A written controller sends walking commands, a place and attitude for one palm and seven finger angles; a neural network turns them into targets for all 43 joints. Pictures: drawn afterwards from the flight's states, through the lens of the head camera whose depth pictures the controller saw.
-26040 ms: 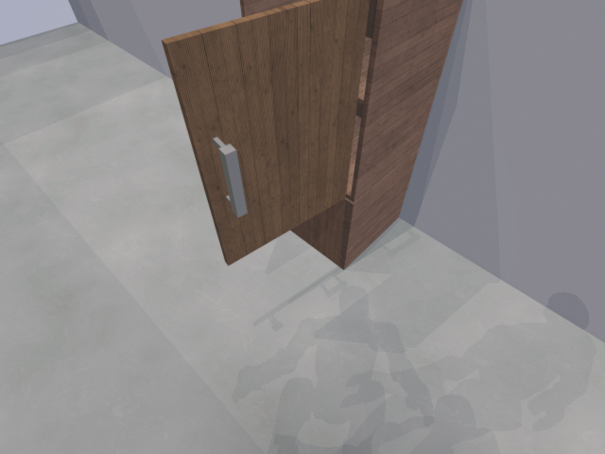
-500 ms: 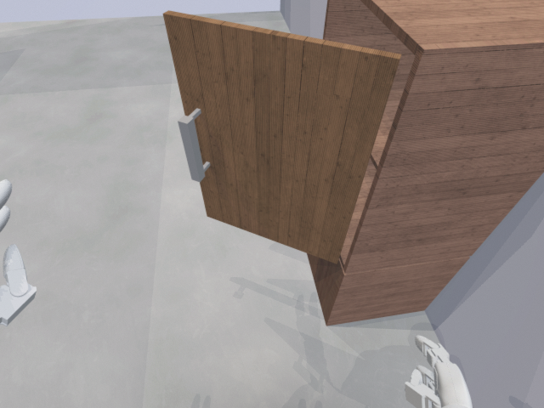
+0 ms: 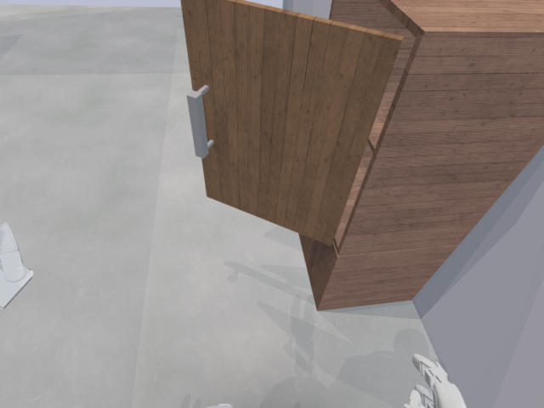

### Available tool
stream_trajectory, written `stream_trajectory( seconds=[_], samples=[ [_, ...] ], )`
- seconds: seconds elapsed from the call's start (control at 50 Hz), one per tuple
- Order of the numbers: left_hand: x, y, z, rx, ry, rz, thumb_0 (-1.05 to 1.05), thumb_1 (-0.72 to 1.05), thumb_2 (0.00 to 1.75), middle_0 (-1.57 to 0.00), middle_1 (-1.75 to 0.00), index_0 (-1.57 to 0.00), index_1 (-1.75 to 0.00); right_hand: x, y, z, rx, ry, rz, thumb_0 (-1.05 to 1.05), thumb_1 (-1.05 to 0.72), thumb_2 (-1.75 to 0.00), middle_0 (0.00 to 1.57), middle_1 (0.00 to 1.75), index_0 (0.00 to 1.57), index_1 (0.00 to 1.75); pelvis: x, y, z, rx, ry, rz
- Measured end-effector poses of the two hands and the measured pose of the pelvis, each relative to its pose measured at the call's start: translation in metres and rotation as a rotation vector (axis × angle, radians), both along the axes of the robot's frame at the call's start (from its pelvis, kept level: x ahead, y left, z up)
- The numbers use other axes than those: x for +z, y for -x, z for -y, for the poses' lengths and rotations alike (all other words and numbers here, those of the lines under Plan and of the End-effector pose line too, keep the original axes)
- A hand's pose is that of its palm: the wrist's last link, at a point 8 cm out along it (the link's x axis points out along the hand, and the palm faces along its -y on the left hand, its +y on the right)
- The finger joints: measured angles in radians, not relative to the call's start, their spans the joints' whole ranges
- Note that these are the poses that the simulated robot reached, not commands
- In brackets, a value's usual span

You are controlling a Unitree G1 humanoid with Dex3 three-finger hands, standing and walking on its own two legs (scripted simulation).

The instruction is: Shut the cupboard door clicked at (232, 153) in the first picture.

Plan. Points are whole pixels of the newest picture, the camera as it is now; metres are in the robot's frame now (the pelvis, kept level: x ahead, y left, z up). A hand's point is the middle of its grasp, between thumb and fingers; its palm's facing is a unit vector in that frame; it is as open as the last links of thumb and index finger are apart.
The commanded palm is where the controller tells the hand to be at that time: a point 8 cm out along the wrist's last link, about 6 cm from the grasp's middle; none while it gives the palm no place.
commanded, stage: step back with the hand held close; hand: left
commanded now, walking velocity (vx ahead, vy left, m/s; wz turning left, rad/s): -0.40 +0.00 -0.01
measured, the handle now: (203, 122) +0.74 +0.20 -0.01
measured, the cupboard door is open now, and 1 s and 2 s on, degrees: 57 57 57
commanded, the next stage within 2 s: stop stepping back and stand still in 0.66 s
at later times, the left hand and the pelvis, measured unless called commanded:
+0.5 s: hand out of the picture +0.12 +0.28 +0.19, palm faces +0.48 -0.74 -0.46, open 7.4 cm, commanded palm +0.05 +0.31 +0.20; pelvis -0.06 +0.00 +0.00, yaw +6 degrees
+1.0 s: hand out of the picture +0.02 +0.28 +0.18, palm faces +0.39 -0.81 -0.44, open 7.4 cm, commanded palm -0.05 +0.31 +0.20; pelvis -0.17 +0.00 +0.01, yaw +3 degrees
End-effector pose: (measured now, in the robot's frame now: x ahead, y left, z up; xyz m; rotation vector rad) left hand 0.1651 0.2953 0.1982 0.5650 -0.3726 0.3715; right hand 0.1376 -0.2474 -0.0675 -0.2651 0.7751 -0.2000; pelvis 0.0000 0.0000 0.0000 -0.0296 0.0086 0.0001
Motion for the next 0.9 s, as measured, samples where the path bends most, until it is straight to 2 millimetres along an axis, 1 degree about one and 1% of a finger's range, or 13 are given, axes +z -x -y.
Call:
stream_trajectory(
  seconds=[0.08, 0.16, 0.26, 0.34, 0.4, 0.5, 0.58, 0.64, 0.68, 0.74, 0.8, 0.84, 0.9],
  samples=[
    [0.003, 0.008, -0.004, 0.008, -0.058, -0.009, 0.01, 0.89, 0.90, -0.21, -0.30, -0.21, -0.30, -0.001, 0.006, 0.003, -0.006, 0.006, 0.008, 0.01, -0.90, -0.90, 0.21, 0.30, 0.20, 0.30, -0.002, 0.005, 0.003, 0.030, 0.011, -0.002],
    [0.001, 0.022, -0.007, 0.046, -0.061, -0.025, 0.01, 0.89, 0.90, -0.21, -0.30, -0.21, -0.30, -0.003, 0.005, 0.005, 0.012, -0.001, 0.012, 0.01, -0.90, -0.90, 0.21, 0.30, 0.20, 0.30, -0.003, 0.012, 0.009, 0.030, 0.012, -0.007],
    [-0.004, 0.040, 0.006, 0.048, -0.014, -0.027, 0.02, 0.89, 0.90, -0.21, -0.30, -0.21, -0.30, -0.002, 0.002, 0.006, 0.048, -0.010, 0.035, 0.01, -0.90, -0.90, 0.21, 0.30, 0.20, 0.30, -0.003, 0.025, 0.016, 0.033, 0.004, -0.003],
    [0.000, 0.053, 0.014, 0.027, 0.020, -0.002, 0.02, 0.89, 0.90, -0.21, -0.30, -0.21, -0.30, 0.005, 0.005, 0.005, 0.064, -0.009, 0.033, 0.01, -0.90, -0.90, 0.21, 0.30, 0.20, 0.30, 0.002, 0.035, 0.015, 0.058, -0.006, -0.010],
    [0.004, 0.064, 0.008, 0.019, 0.010, 0.012, 0.02, 0.89, 0.90, -0.22, -0.30, -0.21, -0.30, 0.010, 0.012, 0.000, 0.060, 0.000, 0.027, 0.01, -0.90, -0.90, 0.21, 0.30, 0.20, 0.30, 0.004, 0.043, 0.011, 0.077, -0.003, -0.010],
    [0.008, 0.087, -0.016, 0.058, -0.030, 0.006, 0.01, 0.89, 0.90, -0.22, -0.30, -0.21, -0.30, 0.016, 0.025, -0.011, 0.060, 0.018, 0.052, 0.01, -0.90, -0.90, 0.21, 0.30, 0.20, 0.30, 0.005, 0.060, 0.003, 0.108, 0.053, -0.004],
    [0.012, 0.114, -0.029, 0.116, -0.009, 0.030, 0.02, 0.89, 0.90, -0.22, -0.30, -0.21, -0.30, 0.016, 0.034, -0.024, 0.096, -0.007, 0.061, 0.01, -0.90, -0.90, 0.21, 0.30, 0.20, 0.30, 0.007, 0.072, 0.004, 0.124, 0.079, -0.015],
    [0.006, 0.134, -0.028, 0.146, 0.051, 0.025, 0.02, 0.89, 0.90, -0.21, -0.30, -0.21, -0.30, 0.017, 0.038, -0.034, 0.132, -0.032, 0.081, 0.01, -0.90, -0.90, 0.21, 0.30, 0.20, 0.30, 0.008, 0.085, 0.006, 0.085, 0.066, -0.036],
    [0.000, 0.143, -0.020, 0.140, 0.081, 0.020, 0.02, 0.89, 0.90, -0.21, -0.30, -0.21, -0.30, 0.016, 0.043, -0.039, 0.163, -0.046, 0.098, 0.01, -0.90, -0.90, 0.21, 0.30, 0.20, 0.30, 0.006, 0.099, 0.010, 0.056, 0.050, -0.049],
    [-0.004, 0.148, -0.002, 0.086, 0.107, 0.043, 0.02, 0.89, 0.90, -0.21, -0.30, -0.20, -0.30, 0.013, 0.056, -0.041, 0.186, -0.056, 0.110, 0.01, -0.90, -0.90, 0.21, 0.30, 0.20, 0.30, 0.003, 0.124, 0.015, 0.019, 0.041, -0.039],
    [0.005, 0.149, 0.009, 0.009, 0.109, 0.085, 0.02, 0.89, 0.90, -0.21, -0.30, -0.21, -0.30, 0.016, 0.081, -0.038, 0.143, -0.058, 0.095, 0.01, -0.90, -0.90, 0.21, 0.30, 0.20, 0.30, 0.007, 0.136, 0.013, 0.003, 0.029, -0.014],
    [0.010, 0.149, 0.010, -0.038, 0.087, 0.098, 0.02, 0.89, 0.90, -0.21, -0.30, -0.21, -0.30, 0.019, 0.099, -0.031, 0.092, -0.046, 0.108, 0.01, -0.90, -0.90, 0.21, 0.30, 0.20, 0.30, 0.006, 0.141, 0.010, 0.001, 0.034, -0.005],
    [0.010, 0.152, 0.000, -0.064, 0.057, 0.067, 0.01, 0.89, 0.90, -0.21, -0.30, -0.21, -0.30, 0.022, 0.128, -0.018, 0.013, -0.026, 0.118, 0.01, -0.90, -0.90, 0.21, 0.30, 0.20, 0.30, 0.005, 0.150, 0.004, 0.018, 0.047, 0.016]
  ],
)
